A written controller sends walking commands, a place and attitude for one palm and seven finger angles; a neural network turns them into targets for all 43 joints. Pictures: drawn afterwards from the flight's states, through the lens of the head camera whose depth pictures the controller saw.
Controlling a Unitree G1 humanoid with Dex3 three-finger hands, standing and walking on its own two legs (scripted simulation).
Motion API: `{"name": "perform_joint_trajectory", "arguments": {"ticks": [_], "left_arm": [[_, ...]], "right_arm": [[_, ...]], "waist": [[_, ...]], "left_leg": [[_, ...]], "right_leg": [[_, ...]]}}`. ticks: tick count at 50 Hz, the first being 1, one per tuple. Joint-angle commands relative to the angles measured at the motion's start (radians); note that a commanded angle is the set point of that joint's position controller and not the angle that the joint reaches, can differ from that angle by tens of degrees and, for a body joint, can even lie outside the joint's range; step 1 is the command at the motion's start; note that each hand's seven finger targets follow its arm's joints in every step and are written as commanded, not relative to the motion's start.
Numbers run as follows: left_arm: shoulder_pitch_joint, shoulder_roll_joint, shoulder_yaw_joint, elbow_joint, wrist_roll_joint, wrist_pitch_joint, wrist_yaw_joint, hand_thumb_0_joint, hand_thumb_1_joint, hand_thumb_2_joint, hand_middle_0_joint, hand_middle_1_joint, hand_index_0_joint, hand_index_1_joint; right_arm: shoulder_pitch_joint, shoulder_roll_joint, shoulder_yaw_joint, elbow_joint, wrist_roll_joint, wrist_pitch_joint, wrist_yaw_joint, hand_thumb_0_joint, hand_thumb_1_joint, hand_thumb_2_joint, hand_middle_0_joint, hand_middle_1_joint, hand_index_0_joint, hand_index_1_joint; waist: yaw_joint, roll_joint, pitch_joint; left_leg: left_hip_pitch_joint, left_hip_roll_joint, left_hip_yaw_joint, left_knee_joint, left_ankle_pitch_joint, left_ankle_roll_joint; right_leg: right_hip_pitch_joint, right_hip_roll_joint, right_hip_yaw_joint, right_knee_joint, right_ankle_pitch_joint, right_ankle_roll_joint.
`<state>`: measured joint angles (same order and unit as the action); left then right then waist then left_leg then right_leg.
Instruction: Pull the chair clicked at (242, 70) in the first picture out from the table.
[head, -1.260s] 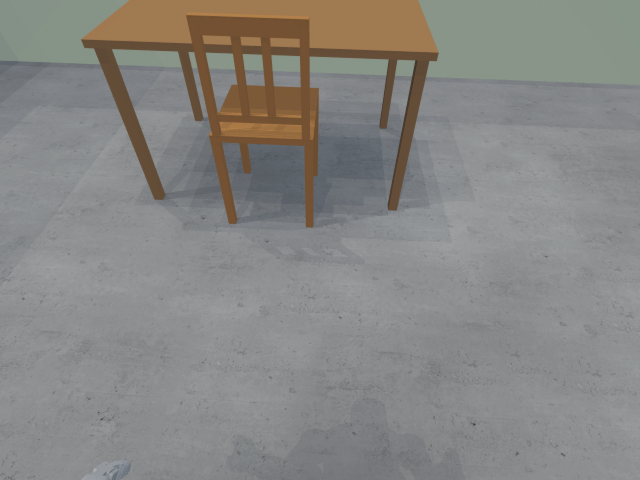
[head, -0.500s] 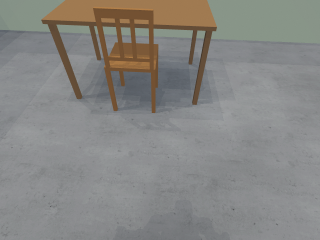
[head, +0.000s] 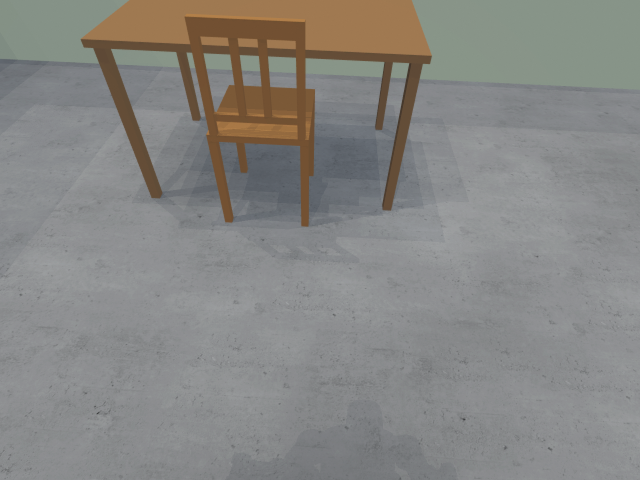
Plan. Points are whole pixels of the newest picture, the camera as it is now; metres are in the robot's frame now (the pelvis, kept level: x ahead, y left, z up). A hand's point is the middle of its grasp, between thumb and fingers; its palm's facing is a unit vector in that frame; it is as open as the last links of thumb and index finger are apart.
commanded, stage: look at it before walking up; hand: left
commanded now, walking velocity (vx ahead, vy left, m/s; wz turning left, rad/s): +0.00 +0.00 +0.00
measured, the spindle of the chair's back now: (238, 78) +1.29 +0.35 -0.11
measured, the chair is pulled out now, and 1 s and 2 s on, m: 0.00 0.00 0.00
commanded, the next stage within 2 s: walk to a spot facing it in 0.18 s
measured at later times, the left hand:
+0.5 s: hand out of the picture +0.04 +0.23 -0.18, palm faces +0.07 -0.97 -0.25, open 7.4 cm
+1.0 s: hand (153, 431) +0.22 +0.28 -0.18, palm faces +0.18 -0.98 -0.11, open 7.4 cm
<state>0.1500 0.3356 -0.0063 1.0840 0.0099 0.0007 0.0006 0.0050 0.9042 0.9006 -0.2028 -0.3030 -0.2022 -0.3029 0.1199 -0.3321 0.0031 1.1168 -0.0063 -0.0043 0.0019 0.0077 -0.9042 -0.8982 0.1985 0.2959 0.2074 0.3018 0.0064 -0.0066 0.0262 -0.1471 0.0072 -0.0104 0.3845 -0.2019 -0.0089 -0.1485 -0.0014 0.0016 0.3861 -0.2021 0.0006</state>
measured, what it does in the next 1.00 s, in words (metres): walks ahead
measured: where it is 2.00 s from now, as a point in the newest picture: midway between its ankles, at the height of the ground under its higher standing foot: (266, 370)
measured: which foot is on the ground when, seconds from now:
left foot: down 0.00-1.00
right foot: down 0.00-0.62, up 0.64-1.00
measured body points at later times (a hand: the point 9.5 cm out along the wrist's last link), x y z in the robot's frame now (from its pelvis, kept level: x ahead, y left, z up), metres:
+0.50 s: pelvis +0.02 +0.01 +0.00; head +0.01 +0.03 +0.44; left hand +0.04 +0.28 -0.16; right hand +0.06 -0.26 -0.15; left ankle +0.00 +0.12 -0.73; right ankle +0.01 -0.12 -0.75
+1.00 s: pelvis +0.19 +0.10 +0.00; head +0.20 +0.13 +0.44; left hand +0.21 +0.33 -0.17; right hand +0.11 -0.10 -0.14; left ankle +0.06 +0.13 -0.75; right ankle +0.32 -0.03 -0.67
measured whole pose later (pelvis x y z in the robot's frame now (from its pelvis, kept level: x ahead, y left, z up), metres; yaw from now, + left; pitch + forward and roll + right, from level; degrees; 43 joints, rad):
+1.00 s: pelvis +0.19 +0.10 +0.00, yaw +10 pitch +0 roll -2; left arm 0.18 0.17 0.05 1.05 0.02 0.00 -0.02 0.01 0.91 0.90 -0.20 -0.30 -0.20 -0.30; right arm 0.51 -0.05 0.00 1.18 -0.01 -0.08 -0.03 0.01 -0.90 -0.90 0.20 0.30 0.21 0.30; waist -0.03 -0.03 0.03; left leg 0.09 -0.06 0.05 0.23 -0.33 0.09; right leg -0.65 -0.10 -0.10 0.97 -0.14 0.03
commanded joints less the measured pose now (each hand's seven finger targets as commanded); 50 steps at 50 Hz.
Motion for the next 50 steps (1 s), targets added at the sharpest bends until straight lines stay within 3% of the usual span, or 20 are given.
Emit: {"name": "perform_joint_trajectory", "arguments": {"ticks": [1,14,16,17,19,20,22,23,26,28,29,30,31,32,33,35,37,41,45,50], "left_arm": [[-0.04,0.203,0.038,-0.06,0.001,-0.027,0.012,0.0,0.9,0.9,-0.2,-0.3,-0.2,-0.3],[-0.036,0.205,0.038,-0.058,0.002,-0.027,0.01,0.0,0.9,0.9,-0.2,-0.3,-0.2,-0.3],[0.039,0.086,0.013,-0.029,0.001,-0.008,0.016,0.0,0.9,0.9,-0.2,-0.3,-0.2,-0.3],[0.065,0.088,0.016,-0.026,0.006,-0.001,0.013,0.0,0.9,0.9,-0.2,-0.3,-0.2,-0.3],[0.098,0.118,0.032,-0.028,0.012,0.007,0.006,0.0,0.9,0.9,-0.2,-0.3,-0.2,-0.3],[0.128,0.139,0.044,-0.035,0.014,0.009,0.005,0.0,0.9,0.9,-0.2,-0.3,-0.2,-0.3],[0.176,0.167,0.062,-0.048,0.016,0.003,0.011,0.0,0.9,0.9,-0.2,-0.3,-0.2,-0.3],[0.173,0.159,0.067,-0.055,0.018,-0.009,0.013,0.0,0.9,0.9,-0.2,-0.3,-0.2,-0.3],[0.153,0.133,0.072,-0.068,0.022,-0.033,0.01,0.0,0.9,0.9,-0.2,-0.3,-0.2,-0.3],[0.133,0.111,0.072,-0.071,0.019,-0.031,0.008,0.0,0.9,0.9,-0.2,-0.3,-0.2,-0.3],[0.132,0.092,0.071,-0.069,0.016,-0.029,0.007,0.0,0.9,0.9,-0.2,-0.3,-0.2,-0.3],[0.138,0.053,0.064,-0.07,0.009,-0.024,0.003,0.0,0.9,0.9,-0.2,-0.3,-0.2,-0.3],[0.145,-0.026,0.051,-0.095,0.001,-0.02,-0.006,0.0,0.9,0.9,-0.2,-0.3,-0.2,-0.3],[0.089,-0.038,0.042,-0.145,0.011,-0.027,-0.004,0.0,0.9,0.9,-0.2,-0.3,-0.2,-0.3],[0.07,-0.03,0.051,-0.144,0.019,-0.031,-0.001,0.0,0.9,0.9,-0.2,-0.3,-0.2,-0.3],[0.052,-0.043,0.058,-0.11,0.021,-0.04,-0.012,0.0,0.9,0.9,-0.2,-0.3,-0.2,-0.3],[0.093,-0.071,0.054,-0.082,0.022,-0.042,-0.022,0.0,0.9,0.9,-0.2,-0.3,-0.2,-0.3],[0.119,-0.105,0.054,-0.065,0.02,-0.027,-0.015,0.0,0.9,0.9,-0.2,-0.3,-0.2,-0.3],[0.024,-0.12,0.058,-0.096,0.017,-0.022,-0.016,0.0,0.9,0.9,-0.2,-0.3,-0.2,-0.3],[-0.119,-0.144,0.053,-0.141,0.007,-0.035,-0.023,0.0,0.9,0.9,-0.2,-0.3,-0.2,-0.3]], "right_arm": [[-0.047,-0.203,-0.039,-0.067,-0.002,-0.028,-0.013,0.0,-0.9,-0.9,0.2,0.3,0.2,0.3],[-0.043,-0.204,-0.038,-0.066,-0.001,-0.027,-0.013,0.0,-0.9,-0.9,0.2,0.3,0.2,0.3],[0.017,-0.077,-0.008,-0.041,-0.009,-0.009,-0.006,0.0,-0.9,-0.9,0.2,0.3,0.2,0.3],[0.039,-0.072,-0.009,-0.041,-0.011,-0.001,-0.003,0.0,-0.9,-0.9,0.2,0.3,0.2,0.3],[0.045,-0.064,-0.013,-0.053,-0.019,0.01,0.0,0.0,-0.9,-0.9,0.2,0.3,0.2,0.3],[0.048,-0.056,-0.016,-0.068,-0.02,0.013,0.001,0.0,-0.9,-0.9,0.2,0.3,0.2,0.3],[0.034,-0.053,-0.028,-0.102,-0.017,0.014,0.004,0.0,-0.9,-0.9,0.2,0.3,0.2,0.3],[0.031,-0.052,-0.035,-0.113,-0.015,0.007,0.009,0.0,-0.9,-0.9,0.2,0.3,0.2,0.3],[0.077,0.0,-0.04,-0.119,-0.009,-0.009,0.024,0.0,-0.9,-0.9,0.2,0.3,0.2,0.3],[0.165,0.034,-0.038,-0.099,-0.009,-0.016,0.026,0.0,-0.9,-0.9,0.2,0.3,0.2,0.3],[0.239,0.042,-0.041,-0.075,-0.009,-0.021,0.022,0.0,-0.9,-0.9,0.2,0.3,0.2,0.3],[0.341,0.008,-0.051,-0.042,-0.009,-0.028,0.014,0.0,-0.9,-0.9,0.2,0.3,0.2,0.3],[0.447,-0.085,-0.082,-0.018,-0.023,-0.038,0.003,0.0,-0.9,-0.9,0.2,0.3,0.2,0.3],[0.516,-0.129,-0.088,-0.012,-0.015,-0.042,-0.008,0.0,-0.9,-0.9,0.2,0.3,0.2,0.3],[0.465,-0.111,-0.083,-0.025,-0.014,-0.036,-0.012,0.0,-0.9,-0.9,0.2,0.3,0.2,0.3],[0.383,-0.009,-0.062,-0.041,-0.01,-0.052,-0.019,0.0,-0.9,-0.9,0.2,0.3,0.2,0.3],[0.367,0.038,-0.05,-0.034,-0.006,-0.077,-0.025,0.0,-0.9,-0.9,0.2,0.3,0.2,0.3],[0.429,0.078,-0.043,0.008,0.002,-0.094,-0.036,0.0,-0.9,-0.9,0.2,0.3,0.2,0.3],[0.488,0.109,-0.038,0.041,0.002,-0.095,-0.045,0.0,-0.9,-0.9,0.2,0.3,0.2,0.3],[0.528,0.129,-0.033,0.067,-0.007,-0.095,-0.054,0.0,-0.9,-0.9,0.2,0.3,0.2,0.3]], "waist": [[-0.004,0.008,-0.052],[-0.004,0.0,-0.049],[-0.001,0.002,-0.066],[0.005,-0.023,-0.045],[0.019,-0.088,0.038],[0.03,-0.15,0.053],[0.049,-0.226,0.086],[0.041,-0.196,0.103],[0.005,-0.106,0.087],[-0.033,-0.093,0.086],[-0.06,-0.047,0.069],[-0.089,0.07,0.034],[-0.122,0.354,0.025],[-0.125,0.34,0.053],[-0.102,0.233,0.069],[-0.068,0.079,0.116],[-0.037,0.036,0.094],[-0.022,0.089,0.066],[-0.039,0.092,0.106],[-0.071,0.128,0.154]], "left_leg": [[0.014,0.109,-0.089,-0.065,0.128,0.034],[0.015,0.109,-0.093,-0.073,0.114,0.034],[-0.005,0.091,-0.075,-0.045,0.013,0.019],[-0.049,0.075,-0.074,-0.025,-0.103,0.024],[-0.19,0.027,-0.046,0.042,-0.288,0.022],[-0.253,0.003,-0.008,0.132,-0.298,0.019],[-0.351,0.014,0.031,0.352,-0.294,0.021],[-0.385,0.042,0.019,0.421,-0.277,0.025],[-0.316,0.068,0.056,0.36,-0.233,0.025],[-0.142,0.045,0.111,0.222,-0.156,0.023],[-0.013,0.021,0.134,0.146,-0.104,0.022],[0.097,0.04,0.065,0.059,-0.159,0.028],[0.168,0.264,-0.336,-0.134,-0.385,0.111],[0.173,0.382,-0.564,-0.257,-0.44,0.184],[0.13,0.399,-0.552,-0.257,-0.45,0.217],[0.048,0.32,-0.431,-0.249,-0.287,0.199],[0.054,0.267,-0.276,-0.229,-0.012,0.172],[0.138,0.214,-0.127,-0.198,0.315,0.15],[0.199,0.206,-0.087,-0.196,0.45,0.125],[0.235,0.182,-0.039,-0.181,0.61,0.111]], "right_leg": [[-0.003,-0.119,0.103,-0.07,0.103,-0.029],[-0.003,-0.119,0.106,-0.083,0.077,-0.028],[0.011,-0.119,0.088,-0.075,-0.073,-0.007],[0.006,-0.117,0.098,-0.082,-0.204,-0.009],[-0.015,-0.152,0.159,-0.134,-0.421,-0.037],[-0.005,-0.204,0.217,-0.179,-0.503,-0.064],[-0.002,-0.328,0.335,-0.268,-0.577,-0.136],[0.003,-0.355,0.339,-0.272,-0.517,-0.162],[-0.007,-0.334,0.172,-0.199,-0.302,-0.158],[-0.116,-0.291,0.062,-0.136,-0.301,-0.12],[-0.186,-0.251,0.003,-0.063,-0.314,-0.093],[-0.243,-0.183,-0.073,0.116,-0.29,-0.058],[-0.428,-0.059,-0.169,0.457,-0.339,0.008],[-0.565,-0.022,-0.101,0.632,-0.41,0.011],[-0.578,-0.076,-0.031,0.728,-0.354,-0.01],[-0.58,-0.124,0.0,0.793,-0.175,-0.008],[-0.524,-0.135,-0.021,0.766,-0.079,0.012],[-0.546,-0.122,-0.057,0.751,-0.006,0.038],[-0.626,-0.114,-0.088,0.69,0.034,0.039],[-0.582,-0.075,-0.142,0.435,0.071,0.014]]}}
